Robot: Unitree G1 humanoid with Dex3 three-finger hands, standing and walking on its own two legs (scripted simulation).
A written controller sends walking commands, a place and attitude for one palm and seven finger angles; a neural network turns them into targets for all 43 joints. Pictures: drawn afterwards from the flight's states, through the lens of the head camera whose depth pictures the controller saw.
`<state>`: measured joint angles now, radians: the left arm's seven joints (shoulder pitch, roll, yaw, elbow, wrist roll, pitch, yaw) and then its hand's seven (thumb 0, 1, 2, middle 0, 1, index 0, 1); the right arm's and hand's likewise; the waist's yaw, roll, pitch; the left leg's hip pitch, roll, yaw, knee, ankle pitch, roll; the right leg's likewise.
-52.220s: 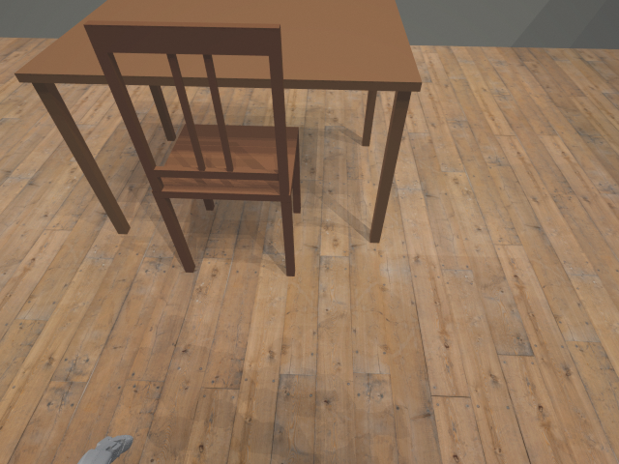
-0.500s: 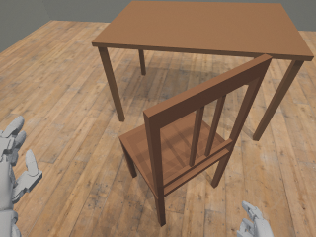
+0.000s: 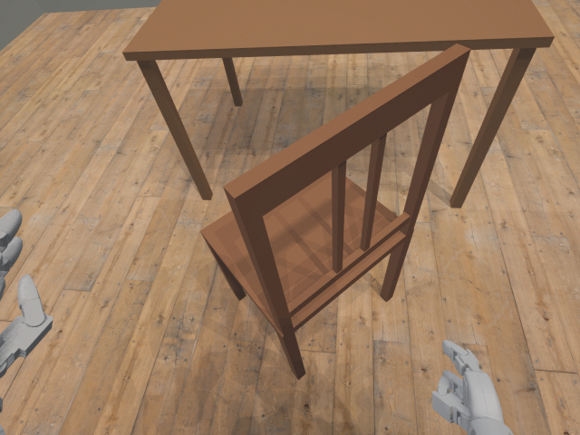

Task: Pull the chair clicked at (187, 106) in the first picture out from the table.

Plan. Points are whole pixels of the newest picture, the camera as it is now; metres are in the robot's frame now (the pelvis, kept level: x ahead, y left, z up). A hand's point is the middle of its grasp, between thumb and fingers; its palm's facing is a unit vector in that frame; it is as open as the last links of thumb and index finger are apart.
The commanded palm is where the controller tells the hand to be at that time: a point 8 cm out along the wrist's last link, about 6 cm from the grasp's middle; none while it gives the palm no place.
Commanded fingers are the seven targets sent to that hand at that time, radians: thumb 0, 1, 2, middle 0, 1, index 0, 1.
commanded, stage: step back with the hand held close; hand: left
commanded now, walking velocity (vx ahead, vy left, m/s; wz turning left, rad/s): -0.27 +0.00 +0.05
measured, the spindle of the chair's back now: (338, 225) +0.47 -0.05 -0.07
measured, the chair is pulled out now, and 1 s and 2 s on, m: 0.45 0.45 0.45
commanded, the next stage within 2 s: stop stepping back and stand still in 1.58 s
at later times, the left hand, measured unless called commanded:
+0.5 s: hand (10, 401) +0.13 +0.25 +0.15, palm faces +0.45 -0.71 -0.54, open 7.4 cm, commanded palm +0.07 +0.29 +0.18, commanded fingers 0.00 0.90 0.90 -0.20 -0.30 -0.20 -0.30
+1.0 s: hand (5, 412) +0.13 +0.24 +0.16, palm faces +0.44 -0.74 -0.52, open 7.4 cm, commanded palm +0.05 +0.29 +0.18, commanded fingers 0.00 0.90 0.90 -0.20 -0.30 -0.20 -0.30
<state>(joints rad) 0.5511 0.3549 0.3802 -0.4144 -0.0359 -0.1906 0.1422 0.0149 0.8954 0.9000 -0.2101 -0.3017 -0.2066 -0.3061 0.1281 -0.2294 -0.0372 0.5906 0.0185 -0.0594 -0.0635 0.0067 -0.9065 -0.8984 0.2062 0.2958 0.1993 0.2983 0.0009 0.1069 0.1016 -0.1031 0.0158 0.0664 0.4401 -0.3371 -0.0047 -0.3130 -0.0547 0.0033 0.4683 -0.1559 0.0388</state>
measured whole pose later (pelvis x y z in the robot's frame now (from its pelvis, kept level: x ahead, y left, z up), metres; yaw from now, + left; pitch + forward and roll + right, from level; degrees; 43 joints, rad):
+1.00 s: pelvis -0.08 -0.02 -0.02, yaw +3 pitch +2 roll +1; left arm 0.55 0.39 0.43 -0.55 -0.04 -0.22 0.17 0.02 0.89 0.90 -0.21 -0.30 -0.21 -0.31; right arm 0.17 -0.20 -0.05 0.62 0.00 -0.07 -0.07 0.01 -0.91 -0.90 0.21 0.30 0.20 0.30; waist 0.00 0.02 0.06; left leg -0.38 0.01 0.01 0.66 -0.32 -0.01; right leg -0.49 -0.02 0.03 0.59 -0.14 0.01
